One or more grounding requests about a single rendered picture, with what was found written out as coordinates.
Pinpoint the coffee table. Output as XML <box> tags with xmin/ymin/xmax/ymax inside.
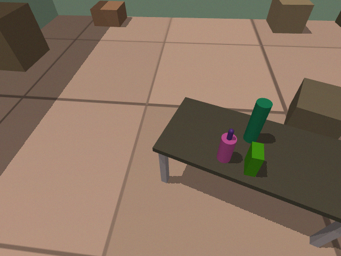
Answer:
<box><xmin>152</xmin><ymin>97</ymin><xmax>341</xmax><ymax>247</ymax></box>

